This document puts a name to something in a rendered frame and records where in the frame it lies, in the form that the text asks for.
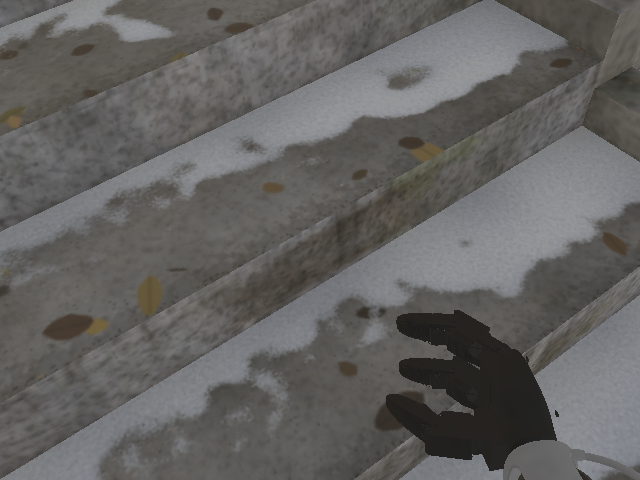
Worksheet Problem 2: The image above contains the right robot hand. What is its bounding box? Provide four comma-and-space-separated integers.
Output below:
386, 310, 559, 471

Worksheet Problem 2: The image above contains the right robot forearm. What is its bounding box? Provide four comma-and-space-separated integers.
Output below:
503, 440, 592, 480

